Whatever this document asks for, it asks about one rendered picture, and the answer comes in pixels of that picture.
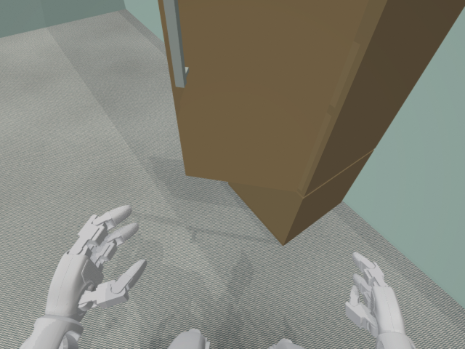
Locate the robot right hand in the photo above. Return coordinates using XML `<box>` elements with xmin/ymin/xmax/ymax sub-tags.
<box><xmin>345</xmin><ymin>252</ymin><xmax>406</xmax><ymax>338</ymax></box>

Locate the robot left thigh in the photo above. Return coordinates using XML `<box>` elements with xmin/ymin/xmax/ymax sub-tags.
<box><xmin>167</xmin><ymin>332</ymin><xmax>211</xmax><ymax>349</ymax></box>

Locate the cupboard door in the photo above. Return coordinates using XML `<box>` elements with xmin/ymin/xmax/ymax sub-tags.
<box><xmin>158</xmin><ymin>0</ymin><xmax>369</xmax><ymax>192</ymax></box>

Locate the robot left hand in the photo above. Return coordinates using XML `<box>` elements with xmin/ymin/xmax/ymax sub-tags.
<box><xmin>45</xmin><ymin>205</ymin><xmax>147</xmax><ymax>322</ymax></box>

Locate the robot right forearm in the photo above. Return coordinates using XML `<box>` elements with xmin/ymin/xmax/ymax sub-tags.
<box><xmin>376</xmin><ymin>332</ymin><xmax>416</xmax><ymax>349</ymax></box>

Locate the robot left forearm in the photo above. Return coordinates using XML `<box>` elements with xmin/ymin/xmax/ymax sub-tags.
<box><xmin>19</xmin><ymin>315</ymin><xmax>84</xmax><ymax>349</ymax></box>

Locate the handle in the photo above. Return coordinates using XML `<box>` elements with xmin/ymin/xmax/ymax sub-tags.
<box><xmin>163</xmin><ymin>0</ymin><xmax>189</xmax><ymax>88</ymax></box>

